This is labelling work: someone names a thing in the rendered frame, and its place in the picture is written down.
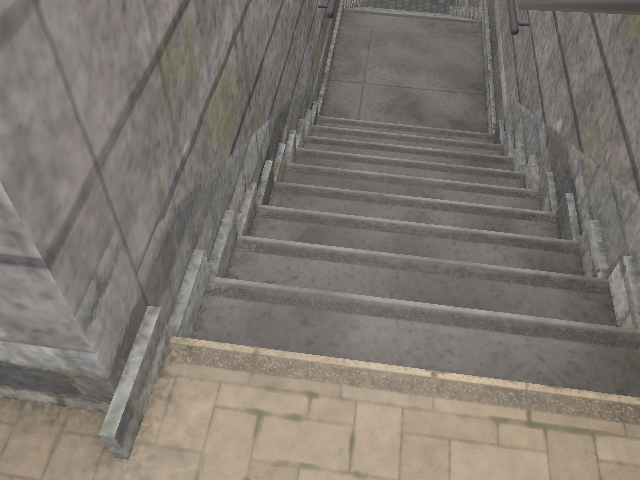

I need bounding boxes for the stairs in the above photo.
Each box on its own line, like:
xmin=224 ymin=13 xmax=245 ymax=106
xmin=191 ymin=116 xmax=640 ymax=398
xmin=349 ymin=7 xmax=476 ymax=20

